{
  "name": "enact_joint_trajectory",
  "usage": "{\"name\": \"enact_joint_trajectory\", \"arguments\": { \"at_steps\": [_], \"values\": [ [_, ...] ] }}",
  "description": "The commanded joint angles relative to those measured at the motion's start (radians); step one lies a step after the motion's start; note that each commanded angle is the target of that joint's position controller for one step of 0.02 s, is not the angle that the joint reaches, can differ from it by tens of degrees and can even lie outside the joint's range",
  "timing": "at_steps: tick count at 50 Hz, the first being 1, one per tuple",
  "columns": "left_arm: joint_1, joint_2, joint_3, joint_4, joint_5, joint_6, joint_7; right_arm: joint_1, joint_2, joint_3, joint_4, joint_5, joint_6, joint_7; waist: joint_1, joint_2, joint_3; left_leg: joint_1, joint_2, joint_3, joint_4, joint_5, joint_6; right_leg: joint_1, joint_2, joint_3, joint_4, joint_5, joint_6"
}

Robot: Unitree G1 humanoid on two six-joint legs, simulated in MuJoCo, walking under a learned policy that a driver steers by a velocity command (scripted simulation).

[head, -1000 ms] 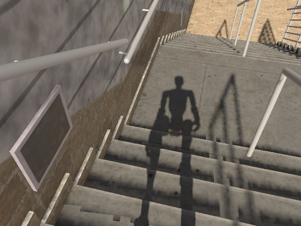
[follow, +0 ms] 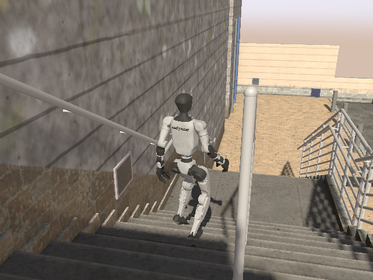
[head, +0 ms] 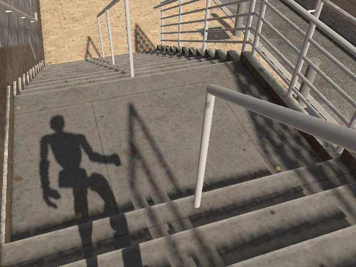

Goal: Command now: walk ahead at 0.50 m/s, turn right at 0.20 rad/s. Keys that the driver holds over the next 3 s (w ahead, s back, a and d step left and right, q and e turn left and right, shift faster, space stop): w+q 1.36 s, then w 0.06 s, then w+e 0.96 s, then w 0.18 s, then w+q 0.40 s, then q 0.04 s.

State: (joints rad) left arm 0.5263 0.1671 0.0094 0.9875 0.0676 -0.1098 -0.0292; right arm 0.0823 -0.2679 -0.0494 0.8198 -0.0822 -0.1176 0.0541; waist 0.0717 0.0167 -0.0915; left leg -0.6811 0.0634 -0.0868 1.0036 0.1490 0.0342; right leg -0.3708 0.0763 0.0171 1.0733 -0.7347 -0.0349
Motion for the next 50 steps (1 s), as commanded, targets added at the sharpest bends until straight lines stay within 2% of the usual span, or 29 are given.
{"name": "enact_joint_trajectory", "arguments": {
  "at_steps": [1, 3, 4, 5, 6, 7, 9, 11, 14, 17, 21, 23, 25, 26, 29, 32, 33, 35, 36, 37, 38, 39, 41, 42, 44, 45, 47, 48, 50],
  "values": [
    [-0.268, 0.139, -0.008, -0.156, -0.005, -0.051, 0.015, 0.3, 0.067, 0.031, 0.06, 0.018, 0.034, 0.019, -0.214, -0.028, 0.173, 0.873, -0.054, 0.195, -0.057, 0.299, -0.115, -0.916, -0.022, -0.015, -0.23, -0.009, -0.09],
    [-0.146, 0.222, 0.014, -0.12, -0.043, -0.056, -0.011, 0.317, -0.055, 0.002, 0.063, -0.002, 0.038, 0.008, -0.24, 0.092, 0.261, 0.883, -0.102, 0.27, -0.343, 0.045, -0.114, -0.698, -0.064, 0.07, -0.051, -0.036, -0.113],
    [-0.202, 0.253, 0.07, -0.066, -0.119, 0.027, 0.071, 0.422, -0.06, -0.003, 0.103, 0.134, 0.065, -0.032, -0.265, 0.013, 0.129, 0.724, -0.07, 0.208, -0.705, 0.209, -0.058, -0.259, -0.037, -0.018, 0.211, 0.421, -0.125],
    [-0.086, 0.223, 0.073, -0.06, -0.103, 0.078, 0.109, 0.499, -0.109, -0.022, 0.152, 0.131, 0.081, -0.045, -0.189, 0.104, 0.058, 0.829, 0.015, 0.084, -0.697, 0.303, 0.011, -0.236, -0.018, 0.0, 0.589, 0.469, -0.128],
    [0.26, -0.096, -0.042, 0.002, 0.043, 0.027, -0.062, 0.667, -0.248, -0.044, 0.161, 0.026, 0.029, 0.012, -0.147, 0.46, -0.211, 1.282, 0.239, -0.213, -0.235, 0.659, 0.41, -0.554, 0.016, 0.123, 1.058, -0.06, -0.041],
    [0.116, -0.004, -0.013, -0.068, 0.009, 0.009, -0.096, 0.646, -0.202, -0.052, 0.179, -0.015, 0.023, 0.031, -0.213, 0.149, -0.089, 1.219, 0.271, -0.399, -0.34, 0.554, 0.454, -0.876, 0.029, 0.118, 1.162, -0.003, -0.018],
    [-0.177, 0.133, 0.013, -0.22, -0.037, 0.007, -0.066, 0.427, -0.152, -0.035, 0.143, 0.012, 0.023, 0.039, -0.191, 0.072, 0.074, 0.908, 0.339, -0.572, -0.491, -0.243, 0.396, -1.108, -0.088, 0.107, 0.995, 0.187, 0.024],
    [-0.235, 0.054, -0.017, -0.187, 0.016, 0.008, -0.025, 0.291, 0.099, 0.062, 0.152, -0.013, 0.022, 0.016, -0.07, -0.037, 0.209, 0.365, 0.214, -0.424, -0.553, -0.351, 0.317, -0.855, -0.238, 0.174, 0.5, 0.595, -0.027],
    [-0.236, 0.046, -0.029, -0.134, 0.024, 0.045, -0.042, 0.286, 0.035, 0.056, 0.176, 0.028, -0.012, 0.003, -0.077, 0.086, 0.171, -0.144, 0.012, -0.207, -0.595, -0.671, 0.313, -0.303, -0.212, -0.002, 0.099, 0.868, 0.018],
    [-0.21, 0.057, -0.04, -0.163, 0.043, 0.029, -0.052, 0.328, -0.075, 0.056, 0.169, -0.016, -0.028, 0.006, -0.031, 0.012, 0.119, -0.255, -0.004, -0.173, -0.425, -0.395, 0.281, 0.033, -0.126, -0.103, 0.178, 0.778, 0.052],
    [-0.586, 0.083, -0.049, -0.25, 0.047, 0.047, -0.038, 0.696, 0.024, 0.049, 0.312, 0.033, -0.041, -0.089, -0.286, 0.063, 0.106, 0.812, 0.105, -0.53, -0.06, -0.439, 0.294, -0.893, -0.175, 0.141, -0.258, 0.763, 0.081],
    [-0.8, 0.103, -0.031, -0.274, 0.051, 0.031, -0.038, 1.049, 0.12, 0.057, 0.425, 0.049, -0.019, -0.116, -0.442, 0.085, 0.109, 0.995, 0.022, -0.526, 0.021, -0.341, 0.248, -1.03, -0.11, 0.053, -0.299, 0.577, 0.057],
    [-0.944, 0.026, -0.049, -0.326, 0.045, 0.01, -0.052, 1.098, 0.147, 0.068, 0.476, 0.034, 0.005, -0.117, -0.449, 0.117, 0.161, 0.885, -0.032, -0.542, 0.01, -0.234, 0.206, -1.01, -0.069, 0.031, -0.175, 0.44, 0.028],
    [-0.863, -0.047, -0.066, -0.321, 0.042, -0.002, -0.056, 0.969, 0.143, 0.074, 0.448, 0.03, 0.007, -0.102, -0.371, 0.199, 0.166, 0.718, -0.017, -0.63, -0.03, -0.179, 0.244, -0.872, -0.07, 0.033, -0.129, 0.497, 0.035],
    [-0.812, -0.012, -0.08, -0.353, -0.021, 0.009, -0.064, 0.607, 0.059, 0.045, 0.332, 0.019, 0.005, -0.057, -0.252, -0.056, 0.142, 0.036, -0.221, -0.333, -0.105, -0.49, 0.113, 0.139, -0.048, -0.019, -0.614, 0.825, 0.055],
    [-0.02, 0.159, 0.003, -0.106, -0.043, 0.016, -0.039, 0.438, 0.048, 0.041, 0.312, 0.035, 0.0, 0.007, 0.104, -0.079, 0.011, -0.226, -0.205, -0.239, 0.429, -0.478, 0.026, 0.85, -0.234, 0.14, -0.713, 0.971, -0.054],
    [-0.018, 0.174, 0.017, -0.093, -0.011, 0.02, -0.022, 0.431, 0.146, 0.063, 0.293, 0.034, -0.009, 0.026, 0.074, -0.085, 0.094, -0.3, -0.185, -0.196, 0.51, -0.552, 0.056, 0.805, -0.291, 0.22, -0.779, 0.851, -0.066],
    [-0.23, 0.054, -0.005, -0.15, 0.024, 0.037, -0.026, 0.494, 0.061, 0.018, 0.293, 0.019, -0.015, -0.002, -0.005, -0.053, 0.241, -0.13, -0.092, -0.17, 0.36, -0.6, 0.062, 0.512, -0.233, 0.073, -0.929, 0.997, -0.043],
    [-0.343, 0.028, 0.003, -0.191, 0.014, 0.041, -0.031, 0.519, 0.072, 0.014, 0.296, 0.001, -0.005, -0.012, -0.066, -0.061, 0.243, -0.092, -0.058, -0.105, 0.273, -0.675, 0.06, 0.466, -0.254, 0.06, -0.857, 0.955, -0.073],
    [-0.385, -0.032, -0.019, -0.203, 0.018, 0.028, -0.019, 0.505, -0.003, -0.016, 0.278, 0.051, 0.002, -0.02, -0.071, 0.001, 0.281, 0.136, -0.016, -0.163, 0.038, -0.687, 0.126, 0.287, -0.14, -0.112, -0.941, 1.025, -0.028],
    [-0.504, -0.031, -0.016, -0.215, 0.011, 0.017, -0.011, 0.552, 0.044, -0.015, 0.278, 0.061, 0.005, -0.033, -0.177, 0.049, 0.285, 0.234, -0.006, -0.131, -0.212, -0.571, 0.155, 0.218, -0.118, -0.171, -0.862, 0.985, -0.014],
    [-0.49, -0.063, -0.007, -0.232, -0.009, -0.001, 0.016, 0.541, 0.112, -0.014, 0.295, 0.033, -0.013, -0.035, -0.137, 0.032, 0.189, 0.328, -0.041, -0.009, -0.403, -0.259, 0.09, 0.217, -0.118, -0.219, -0.825, 0.94, -0.025],
    [-0.346, 0.041, 0.049, -0.192, 0.038, 0.015, 0.024, 0.592, 0.284, 0.023, 0.304, -0.058, -0.002, -0.014, -0.073, -0.124, 0.135, 0.379, -0.042, 0.101, -0.103, -0.162, 0.005, 0.171, -0.299, -0.081, -0.807, 0.871, -0.194],
    [-0.307, 0.06, 0.068, -0.217, 0.06, 0.001, 0.038, 0.606, 0.301, 0.039, 0.258, -0.065, 0.003, -0.018, -0.04, -0.136, 0.139, 0.228, 0.014, 0.044, 0.005, -0.203, -0.006, 0.242, -0.397, -0.078, -0.717, 1.007, -0.25],
    [-0.401, 0.012, 0.05, -0.236, 0.074, -0.012, 0.051, 0.765, 0.132, 0.016, 0.223, -0.025, 0.014, -0.015, -0.197, -0.02, 0.098, 0.078, 0.029, -0.019, 0.042, -0.374, 0.013, 0.308, -0.546, -0.026, -0.545, 0.933, -0.172],
    [-0.212, 0.021, 0.035, -0.145, 0.071, -0.035, 0.047, 0.486, 0.183, 0.062, 0.13, -0.072, 0.055, -0.019, -0.046, -0.244, 0.315, -0.317, 0.248, -0.235, -0.05, 0.102, -0.019, 0.348, -0.754, 0.235, -0.57, 0.673, -0.167],
    [-0.007, -0.021, 0.047, -0.128, 0.019, -0.008, 0.105, 0.13, 0.068, 0.056, 0.017, -0.029, 0.017, -0.006, 0.121, 0.073, 0.309, -0.651, 0.142, -0.002, -0.399, 0.015, -0.028, 0.715, -0.502, 0.004, -0.373, 0.508, -0.146],
    [0.118, 0.006, 0.048, -0.115, -0.007, -0.004, 0.142, 0.003, -0.022, 0.031, 0.018, -0.005, -0.007, -0.022, 0.195, 0.093, 0.26, -0.607, 0.09, 0.103, -0.426, -0.034, 0.008, 0.746, -0.32, -0.068, -0.261, 0.379, -0.083],
    [0.246, -0.024, 0.016, -0.054, 0.016, 0.001, 0.154, -0.012, 0.093, 0.056, 0.047, -0.053, -0.005, -0.02, 0.167, 0.016, 0.278, -0.044, 0.066, 0.226, -0.664, 0.409, 0.048, 0.299, -0.237, -0.206, -0.336, 0.321, 0.016]
  ]
}}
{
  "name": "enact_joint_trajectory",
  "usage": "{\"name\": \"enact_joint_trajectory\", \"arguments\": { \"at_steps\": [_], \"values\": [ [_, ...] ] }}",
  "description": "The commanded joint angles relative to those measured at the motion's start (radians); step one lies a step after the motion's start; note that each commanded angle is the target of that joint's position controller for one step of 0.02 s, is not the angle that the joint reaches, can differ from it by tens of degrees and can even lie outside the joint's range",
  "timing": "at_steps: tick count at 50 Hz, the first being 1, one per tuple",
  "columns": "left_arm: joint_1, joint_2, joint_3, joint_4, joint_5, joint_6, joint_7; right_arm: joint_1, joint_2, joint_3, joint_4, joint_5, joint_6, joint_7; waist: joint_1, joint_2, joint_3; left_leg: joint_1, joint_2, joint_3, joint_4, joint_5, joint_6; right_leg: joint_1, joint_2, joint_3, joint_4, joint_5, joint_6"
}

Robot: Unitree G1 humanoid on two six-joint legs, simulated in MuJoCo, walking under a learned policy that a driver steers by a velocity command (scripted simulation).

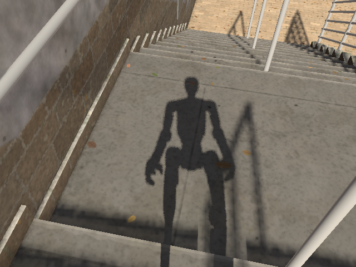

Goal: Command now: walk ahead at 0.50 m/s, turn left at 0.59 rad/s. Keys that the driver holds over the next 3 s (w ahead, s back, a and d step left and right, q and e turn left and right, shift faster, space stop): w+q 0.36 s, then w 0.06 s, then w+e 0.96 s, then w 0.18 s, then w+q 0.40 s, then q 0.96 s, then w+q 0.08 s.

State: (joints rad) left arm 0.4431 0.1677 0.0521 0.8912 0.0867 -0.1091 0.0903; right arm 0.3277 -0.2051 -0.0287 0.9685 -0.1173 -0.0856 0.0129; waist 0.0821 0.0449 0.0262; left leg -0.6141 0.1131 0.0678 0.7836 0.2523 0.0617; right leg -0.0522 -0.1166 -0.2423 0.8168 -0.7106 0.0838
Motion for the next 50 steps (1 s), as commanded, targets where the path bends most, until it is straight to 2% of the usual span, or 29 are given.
{"name": "enact_joint_trajectory", "arguments": {
  "at_steps": [1, 2, 4, 5, 6, 7, 8, 9, 10, 12, 13, 15, 17, 20, 22, 24, 27, 28, 29, 30, 32, 33, 34, 36, 38, 40, 42, 45, 50],
  "values": [
    [0.291, 0.087, -0.02, 0.059, 0.055, 0.005, -0.024, -0.162, 0.07, 0.026, -0.071, -0.01, -0.009, 0.037, 0.072, -0.12, 0.148, 0.325, -0.061, 0.087, -0.236, 0.379, 0.0, -0.391, -0.105, 0.114, -0.182, 0.309, -0.147],
    [0.079, 0.14, -0.009, 0.007, 0.091, -0.001, -0.063, -0.037, -0.008, 0.002, -0.052, 0.016, 0.016, 0.057, -0.069, -0.123, 0.126, 0.478, -0.069, 0.014, -0.114, 0.27, -0.001, -0.528, -0.16, 0.131, -0.163, 0.308, -0.153],
    [-0.216, 0.279, 0.035, -0.042, 0.051, 0.0, -0.124, 0.246, -0.193, -0.079, 0.029, 0.048, 0.0, 0.053, -0.316, 0.045, 0.008, 0.814, -0.113, 0.05, -0.264, 0.225, 0.051, -0.513, -0.081, 0.035, 0.21, 0.475, -0.077],
    [-0.196, 0.257, 0.023, 0.0, 0.04, 0.018, -0.147, 0.469, -0.236, -0.107, 0.135, 0.029, -0.007, 0.051, -0.404, 0.143, -0.068, 1.033, -0.085, 0.046, -0.297, 0.244, 0.116, -0.548, 0.012, 0.054, 0.666, 0.359, -0.04],
    [0.184, -0.007, -0.029, 0.06, 0.007, 0.01, -0.2, 0.619, -0.329, -0.097, 0.168, 0.018, -0.011, 0.036, -0.24, 0.315, -0.472, 1.474, 0.103, -0.189, -0.013, 0.775, 0.283, -0.667, 0.077, 0.124, 1.054, -0.148, -0.033],
    [0.18, 0.031, -0.03, 0.039, -0.007, -0.004, -0.209, 0.611, -0.332, -0.093, 0.153, 0.022, -0.009, 0.041, -0.285, 0.167, -0.487, 1.49, 0.195, -0.397, 0.0, 0.798, 0.376, -0.837, 0.081, 0.221, 1.238, -0.147, -0.021],
    [-0.037, 0.151, -0.005, -0.046, -0.059, -0.012, -0.18, 0.544, -0.326, -0.087, 0.144, 0.017, -0.009, 0.049, -0.334, 0.092, -0.255, 1.239, 0.203, -0.46, -0.136, 0.592, 0.352, -1.008, 0.076, 0.228, 1.314, -0.185, -0.009],
    [-0.103, 0.164, -0.013, -0.098, -0.067, -0.016, -0.151, 0.445, -0.31, -0.075, 0.112, 0.042, -0.008, 0.057, -0.286, 0.04, -0.199, 1.027, 0.216, -0.467, -0.176, 0.43, 0.359, -1.034, 0.034, 0.253, 1.351, -0.166, -0.014],
    [-0.135, 0.12, -0.036, -0.166, -0.064, -0.022, -0.123, 0.251, -0.234, -0.047, 0.042, 0.072, -0.028, 0.077, -0.206, -0.012, -0.064, 0.768, 0.257, -0.548, -0.244, 0.164, 0.373, -1.092, -0.008, 0.311, 1.077, -0.033, -0.005],
    [-0.066, 0.038, -0.08, -0.099, -0.019, 0.0, -0.086, -0.058, -0.054, 0.038, -0.054, 0.038, -0.048, 0.084, -0.034, -0.161, 0.117, 0.081, 0.239, -0.501, -0.45, -0.226, 0.309, -0.73, -0.12, 0.416, 0.646, 0.369, -0.072],
    [-0.025, 0.036, -0.078, -0.065, 0.003, 0.019, -0.098, -0.115, -0.089, 0.04, -0.079, 0.048, -0.06, 0.073, -0.009, -0.103, 0.161, -0.121, 0.209, -0.458, -0.542, -0.276, 0.346, -0.595, -0.094, 0.361, 0.521, 0.424, -0.065],
    [-0.027, 0.107, -0.058, -0.038, 0.012, 0.036, -0.126, -0.004, -0.135, 0.037, -0.045, 0.059, -0.07, 0.057, -0.036, -0.015, 0.054, -0.188, 0.04, -0.368, -0.458, -0.547, 0.292, -0.472, -0.038, 0.289, 0.403, 0.615, -0.071],
    [0.002, 0.078, -0.074, -0.042, 0.01, 0.016, -0.147, -0.058, -0.209, 0.022, -0.073, 0.0, -0.079, 0.057, 0.006, -0.068, -0.011, -0.306, -0.042, -0.299, -0.276, -0.419, 0.255, -0.321, 0.025, 0.228, 0.475, 0.77, -0.068],
    [-0.353, 0.133, -0.082, -0.174, 0.025, 0.005, -0.125, 0.279, -0.072, 0.041, 0.053, 0.017, -0.08, 0.007, -0.216, -0.015, 0.007, 0.502, 0.07, -0.593, -0.083, -0.546, 0.274, -1.058, -0.028, 0.441, 0.173, 0.788, -0.03],
    [-0.408, 0.071, -0.105, -0.156, 0.011, 0.008, -0.122, 0.449, -0.003, 0.046, 0.121, 0.034, -0.063, -0.013, -0.291, -0.085, 0.01, 0.704, 0.082, -0.677, 0.005, -0.61, 0.309, -1.255, -0.033, 0.466, -0.064, 0.929, -0.012],
    [-0.395, 0.064, -0.111, -0.122, 0.012, 0.024, -0.138, 0.294, -0.038, 0.053, 0.059, 0.035, -0.034, 0.019, -0.223, -0.005, 0.043, 0.136, -0.041, -0.456, -0.033, -0.765, 0.262, -0.668, -0.005, 0.29, -0.247, 1.228, -0.059],
    [-0.296, 0.123, -0.088, -0.124, 0.018, 0.044, -0.149, 0.145, -0.07, 0.046, -0.018, 0.021, -0.031, 0.066, -0.104, -0.002, 0.051, -0.292, -0.08, -0.407, -0.034, -0.865, 0.206, -0.19, 0.041, 0.192, 0.019, 0.952, -0.045],
    [-0.369, 0.102, -0.061, -0.173, -0.151, 0.051, -0.126, 0.144, -0.125, -0.008, -0.02, 0.16, 0.009, 0.007, -0.178, 0.021, -0.011, 0.049, -0.043, -0.367, -0.005, -0.569, 0.151, -0.298, 0.04, 0.243, -0.21, 0.981, -0.07],
    [-0.407, 0.124, -0.055, -0.185, -0.156, 0.048, -0.115, 0.181, -0.132, -0.004, -0.013, 0.131, 0.029, -0.029, -0.213, 0.012, 0.048, 0.162, -0.052, -0.402, 0.066, -0.529, 0.142, -0.369, 0.002, 0.293, -0.371, 0.92, -0.093],
    [-0.403, 0.181, -0.064, -0.161, 0.035, 0.041, -0.133, 0.167, -0.09, 0.047, 0.007, 0.037, -0.01, -0.009, -0.164, -0.089, 0.147, 0.208, 0.046, -0.544, 0.152, -0.645, 0.135, -0.394, -0.012, 0.252, -0.483, 0.856, -0.12],
    [0.041, 0.244, 0.009, -0.023, 0.004, 0.013, -0.13, 0.168, -0.158, 0.023, 0.046, -0.018, 0.002, 0.064, 0.012, -0.062, -0.011, 0.127, -0.013, -0.39, 0.505, -0.427, 0.085, 0.099, 0.05, 0.181, -0.476, 0.959, -0.198],
    [0.362, 0.322, 0.053, 0.108, -0.004, 0.012, -0.136, 0.298, -0.085, 0.035, 0.095, -0.008, -0.006, 0.109, 0.073, -0.28, -0.199, -0.043, -0.168, -0.226, 1.015, -0.632, -0.016, 0.471, -0.03, 0.238, -0.295, 1.206, -0.345],
    [0.305, 0.378, 0.051, 0.059, 0.005, 0.026, -0.169, 0.414, -0.028, 0.034, 0.064, 0.021, -0.006, 0.135, -0.048, -0.34, -0.365, -0.398, -0.265, -0.136, 1.372, -1.051, -0.06, 0.719, -0.123, 0.501, -0.091, 1.54, -0.463],
    [0.183, 0.297, 0.042, 0.033, 0.017, 0.038, -0.188, 0.03, -0.106, 0.037, -0.159, 0.059, -0.003, 0.103, 0.059, -0.141, -0.098, -0.899, -0.166, -0.139, 1.376, -0.897, -0.085, 0.558, -0.257, 0.824, -0.341, 0.687, -0.476],
    [0.012, 0.056, -0.05, 0.035, 0.015, 0.017, -0.187, 0.042, -0.07, 0.059, -0.155, 0.052, -0.007, 0.039, -0.099, 0.019, 0.063, -0.662, -0.022, -0.213, 1.155, -0.554, -0.013, -0.032, -0.201, 0.722, -0.406, 0.506, -0.391],
    [-0.155, 0.04, -0.068, 0.001, 0.004, -0.038, -0.149, 0.084, 0.035, 0.107, -0.167, 0.011, -0.001, 0.038, -0.178, -0.037, 0.135, -0.39, 0.051, -0.211, 0.755, -0.265, 0.019, -0.483, -0.027, 0.584, -0.488, 0.422, -0.341],
    [-0.093, 0.108, -0.06, 0.005, -0.04, -0.076, -0.116, -0.026, -0.058, 0.085, -0.179, 0.019, 0.006, 0.058, -0.082, -0.006, 0.035, -0.144, 0.014, -0.112, 0.392, -0.022, -0.048, -0.629, 0.062, 0.489, -0.482, 0.37, -0.367],
    [0.014, 0.242, -0.043, 0.048, 0.002, -0.078, -0.124, -0.126, -0.082, 0.079, -0.225, 0.018, 0.003, 0.072, -0.099, -0.061, -0.025, -0.066, -0.041, -0.088, 0.477, -0.068, -0.098, -0.56, 0.059, 0.584, -0.297, 0.737, -0.327],
    [0.442, 0.086, -0.048, 0.236, 0.005, -0.035, -0.076, -0.46, -0.058, 0.092, -0.285, 0.014, -0.004, 0.038, 0.12, -0.108, 0.109, -1.048, -0.024, -0.268, 0.047, -0.091, -0.1, 0.422, -0.008, 0.931, -0.068, 0.586, -0.322]
  ]
}}
Over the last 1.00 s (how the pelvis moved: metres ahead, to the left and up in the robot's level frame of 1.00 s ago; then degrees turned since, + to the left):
0.56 0.04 -0.31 28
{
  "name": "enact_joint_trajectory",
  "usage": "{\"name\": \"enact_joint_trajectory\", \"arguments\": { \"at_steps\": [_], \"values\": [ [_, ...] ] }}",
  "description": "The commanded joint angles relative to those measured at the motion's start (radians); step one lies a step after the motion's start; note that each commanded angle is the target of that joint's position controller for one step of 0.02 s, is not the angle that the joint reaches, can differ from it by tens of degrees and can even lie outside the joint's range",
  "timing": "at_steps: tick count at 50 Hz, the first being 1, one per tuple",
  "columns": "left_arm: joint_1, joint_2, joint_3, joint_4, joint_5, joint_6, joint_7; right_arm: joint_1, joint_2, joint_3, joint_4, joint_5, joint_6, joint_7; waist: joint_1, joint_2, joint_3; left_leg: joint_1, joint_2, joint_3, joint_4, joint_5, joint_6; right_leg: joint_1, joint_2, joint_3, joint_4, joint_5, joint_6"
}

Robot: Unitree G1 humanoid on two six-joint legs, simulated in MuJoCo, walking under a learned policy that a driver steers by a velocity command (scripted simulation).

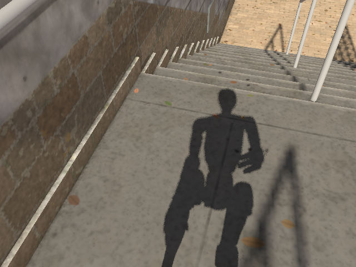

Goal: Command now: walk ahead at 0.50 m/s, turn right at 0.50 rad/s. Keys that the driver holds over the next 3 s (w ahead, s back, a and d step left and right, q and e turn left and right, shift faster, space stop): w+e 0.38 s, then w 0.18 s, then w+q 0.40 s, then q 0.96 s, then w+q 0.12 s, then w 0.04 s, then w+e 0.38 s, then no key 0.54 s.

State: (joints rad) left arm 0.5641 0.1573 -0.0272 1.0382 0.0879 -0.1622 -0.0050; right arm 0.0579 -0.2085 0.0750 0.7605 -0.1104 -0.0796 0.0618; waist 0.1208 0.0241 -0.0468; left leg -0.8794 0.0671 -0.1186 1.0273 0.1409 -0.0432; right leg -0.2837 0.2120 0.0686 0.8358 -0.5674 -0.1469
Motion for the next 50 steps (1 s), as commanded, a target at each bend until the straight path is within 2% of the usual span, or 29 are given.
{"name": "enact_joint_trajectory", "arguments": {
  "at_steps": [1, 3, 4, 5, 8, 9, 10, 11, 12, 13, 14, 15, 16, 18, 19, 21, 23, 25, 28, 31, 32, 33, 34, 35, 36, 38, 40, 44, 50],
  "values": [
    [0.208, 0.041, 0.011, 0.019, -0.015, 0.026, 0.011, -0.201, -0.065, -0.008, -0.051, 0.001, -0.016, 0.004, 0.057, -0.001, 0.14, -0.42, 0.019, -0.013, -0.393, 0.3, 0.034, 0.331, -0.233, 0.494, -0.07, 0.349, -0.082],
    [0.011, 0.101, 0.001, -0.04, 0.014, 0.025, -0.043, -0.156, -0.037, -0.004, -0.085, -0.008, -0.007, 0.018, -0.064, -0.07, 0.127, 0.335, -0.001, 0.104, -0.213, 0.47, 0.068, -0.439, -0.156, 0.383, -0.115, 0.13, -0.095],
    [-0.023, 0.126, 0.003, -0.064, 0.0, 0.015, -0.046, -0.126, -0.048, -0.014, -0.083, -0.012, 0.002, 0.022, -0.093, -0.053, 0.128, 0.473, -0.018, 0.122, -0.151, 0.401, 0.056, -0.542, -0.149, 0.388, -0.111, 0.125, -0.089],
    [-0.007, 0.125, 0.008, -0.056, -0.01, 0.008, -0.044, -0.126, -0.078, -0.024, -0.088, 0.001, 0.002, 0.023, -0.082, -0.01, 0.15, 0.505, -0.023, 0.113, -0.223, 0.298, 0.043, -0.487, -0.14, 0.401, -0.071, 0.107, -0.07],
    [0.089, 0.143, 0.034, -0.024, -0.045, 0.019, -0.04, -0.172, -0.107, -0.03, -0.079, 0.047, -0.003, 0.006, -0.001, -0.067, 0.212, 0.553, -0.082, 0.128, -0.651, 0.07, 0.02, -0.128, -0.107, 0.424, 0.088, 0.379, -0.007],
    [0.039, 0.071, 0.055, -0.001, -0.165, 0.086, 0.021, -0.054, -0.131, -0.099, -0.105, 0.19, -0.049, -0.041, -0.072, -0.025, 0.113, 0.574, -0.016, -0.032, -0.835, 0.299, 0.099, 0.068, -0.108, 0.438, 0.314, 0.734, 0.018],
    [0.017, 0.078, 0.044, 0.008, -0.123, 0.109, 0.046, 0.099, -0.119, -0.092, -0.051, 0.197, -0.067, -0.045, -0.159, -0.017, 0.065, 0.736, 0.017, 0.003, -0.868, 0.502, 0.108, -0.009, -0.101, 0.334, 0.551, 0.704, 0.065],
    [-0.008, 0.053, 0.044, -0.01, -0.088, 0.104, 0.03, 0.405, -0.135, -0.107, 0.035, 0.162, -0.055, -0.047, -0.24, 0.029, -0.095, 1.184, 0.154, -0.048, -0.613, 0.799, 0.168, -0.31, -0.07, 0.22, 0.879, 0.245, 0.084],
    [0.138, -0.03, 0.026, -0.024, -0.132, 0.099, 0.029, 0.554, -0.133, -0.109, 0.081, 0.133, -0.044, -0.037, -0.245, 0.206, -0.305, 1.715, 0.414, -0.24, -0.225, 0.971, 0.353, -0.803, 0.004, 0.225, 1.307, -0.396, 0.146],
    [0.074, 0.086, 0.031, -0.113, -0.154, 0.073, 0.032, 0.561, -0.164, -0.136, 0.079, 0.153, -0.014, -0.043, -0.283, 0.201, -0.446, 1.742, 0.452, -0.347, -0.295, 0.451, 0.395, -0.942, -0.131, 0.195, 1.318, -0.317, 0.141],
    [-0.078, 0.099, 0.041, -0.18, -0.176, 0.072, 0.038, 0.523, -0.166, -0.147, 0.079, 0.149, 0.01, -0.06, -0.292, 0.175, -0.356, 1.58, 0.437, -0.384, -0.47, -0.073, 0.377, -1.022, -0.176, 0.1, 1.285, -0.178, 0.138],
    [-0.248, 0.078, 0.046, -0.259, -0.173, 0.096, 0.056, 0.419, -0.142, -0.138, 0.089, 0.132, 0.024, -0.08, -0.236, -0.054, -0.163, 1.252, 0.39, -0.378, -0.657, -0.355, 0.343, -0.993, -0.208, -0.009, 1.205, -0.01, 0.151],
    [-0.284, 0.082, 0.055, -0.267, -0.148, 0.119, 0.061, 0.287, -0.108, -0.124, 0.083, 0.105, 0.015, -0.088, -0.148, -0.111, -0.022, 0.903, 0.407, -0.397, -0.756, -0.407, 0.347, -0.865, -0.248, 0.01, 1.16, 0.105, 0.144],
    [-0.274, 0.042, 0.058, -0.295, -0.141, 0.156, 0.051, 0.15, -0.034, -0.098, 0.107, 0.102, -0.011, -0.078, -0.033, 0.002, 0.168, 0.509, 0.351, -0.246, -0.795, -0.395, 0.256, -0.761, -0.324, 0.11, 0.947, 0.204, 0.124],
    [-0.28, 0.05, 0.066, -0.326, -0.129, 0.152, 0.049, 0.075, -0.046, -0.097, 0.093, 0.104, -0.015, -0.077, -0.001, 0.034, 0.215, 0.276, 0.21, -0.014, -0.847, -0.312, 0.198, -0.568, -0.31, 0.082, 0.645, 0.321, 0.133],
    [-0.317, 0.055, 0.077, -0.324, -0.104, 0.124, 0.038, 0.112, -0.098, -0.107, 0.107, 0.09, -0.025, -0.092, -0.03, 0.06, 0.107, 0.243, 0.103, 0.137, -0.831, -0.139, 0.188, -0.318, -0.284, 0.019, 0.301, 0.612, 0.151],
    [-0.408, 0.03, 0.064, -0.341, -0.113, 0.108, 0.014, 0.2, -0.141, -0.123, 0.144, 0.122, -0.025, -0.105, -0.065, 0.047, 0.028, 0.372, 0.111, 0.141, -0.818, -0.142, 0.191, -0.222, -0.266, -0.001, 0.054, 0.754, 0.15],
    [-0.532, 0.031, 0.055, -0.382, -0.113, 0.117, -0.007, 0.231, -0.175, -0.145, 0.157, 0.147, -0.008, -0.111, -0.1, 0.045, 0.05, 0.583, 0.173, 0.087, -0.827, -0.15, 0.205, -0.311, -0.271, -0.003, -0.076, 0.67, 0.14],
    [-0.644, 0.096, 0.067, -0.42, -0.112, 0.108, -0.032, 0.31, -0.188, -0.165, 0.174, 0.152, 0.01, -0.098, -0.148, 0.022, 0.107, 0.763, 0.228, 0.054, -0.784, -0.179, 0.198, -0.382, -0.267, -0.039, -0.19, 0.505, 0.094],
    [-0.438, 0.191, 0.115, -0.358, -0.103, 0.102, -0.026, 0.345, -0.184, -0.163, 0.186, 0.145, 0.02, -0.086, -0.038, 0.014, -0.012, 0.733, 0.144, 0.119, -0.481, 0.154, 0.148, 0.011, -0.192, -0.109, -0.286, 0.451, 0.037],
    [-0.235, 0.286, 0.142, -0.322, -0.083, 0.102, -0.013, 0.371, -0.145, -0.147, 0.164, 0.122, 0.005, -0.076, 0.021, -0.074, -0.166, 0.457, 0.079, 0.177, -0.128, -0.002, 0.1, 0.399, -0.374, 0.097, -0.204, 0.623, -0.047],
    [-0.105, 0.367, 0.16, -0.278, -0.091, 0.108, -0.013, 0.43, -0.028, -0.109, 0.145, 0.134, -0.03, -0.057, 0.018, -0.34, -0.356, 0.121, -0.077, 0.125, 0.246, -0.666, 0.055, 0.691, -0.616, 0.554, -0.388, 0.435, -0.2],
    [-0.029, 0.301, 0.147, -0.261, -0.086, 0.103, -0.004, 0.372, -0.141, -0.146, 0.166, 0.169, -0.057, -0.047, 0.07, -0.204, -0.372, 0.011, -0.088, -0.05, 0.358, -0.705, 0.075, 0.716, -0.609, 0.633, -0.466, 0.337, -0.189],
    [-0.131, 0.275, 0.136, -0.262, -0.09, 0.094, 0.002, 0.266, -0.171, -0.16, 0.126, 0.184, -0.059, -0.057, 0.04, -0.179, -0.215, -0.075, -0.046, -0.011, 0.365, -0.617, 0.088, 0.594, -0.584, 0.466, -0.471, 0.433, -0.141],
    [-0.246, 0.233, 0.124, -0.273, -0.086, 0.085, 0.002, 0.225, -0.149, -0.156, 0.112, 0.166, -0.048, -0.076, -0.02, -0.114, -0.13, -0.034, 0.005, 0.022, 0.308, -0.516, 0.091, 0.431, -0.549, 0.345, -0.489, 0.536, -0.107],
    [-0.388, 0.143, 0.11, -0.273, -0.076, 0.066, -0.013, 0.251, -0.127, -0.167, 0.116, 0.14, -0.012, -0.095, -0.12, -0.117, -0.071, 0.137, 0.057, 0.008, 0.202, -0.415, 0.092, 0.193, -0.486, 0.194, -0.556, 0.595, -0.054],
    [-0.38, 0.126, 0.112, -0.237, -0.075, 0.058, -0.019, 0.254, -0.075, -0.163, 0.111, 0.15, 0.014, -0.092, -0.149, -0.09, -0.043, 0.167, 0.057, 0.001, 0.179, -0.36, 0.106, 0.125, -0.485, 0.135, -0.624, 0.566, -0.055],
    [-0.322, 0.149, 0.123, -0.179, -0.076, 0.055, 0.015, 0.148, -0.066, -0.169, 0.073, 0.133, 0.029, -0.083, -0.138, -0.085, 0.028, 0.066, 0.03, -0.044, -0.002, -0.186, 0.095, 0.16, -0.482, -0.011, -0.667, 0.693, -0.037],
    [-0.287, 0.182, 0.126, -0.132, -0.089, 0.065, 0.044, -0.055, -0.035, -0.152, 0.001, 0.119, 0.032, -0.043, -0.085, -0.078, 0.104, 0.199, -0.01, 0.102, -0.335, 0.018, 0.096, 0.147, -0.441, -0.207, -0.647, 0.774, 0.02]
  ]
}}
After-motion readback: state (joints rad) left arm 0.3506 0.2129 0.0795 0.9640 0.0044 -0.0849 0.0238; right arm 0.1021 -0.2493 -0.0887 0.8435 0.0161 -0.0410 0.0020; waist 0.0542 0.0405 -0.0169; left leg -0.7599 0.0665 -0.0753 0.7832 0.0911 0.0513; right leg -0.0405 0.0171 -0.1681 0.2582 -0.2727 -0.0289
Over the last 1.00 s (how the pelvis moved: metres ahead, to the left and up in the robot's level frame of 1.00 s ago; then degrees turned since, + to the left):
0.57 -0.03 -0.31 3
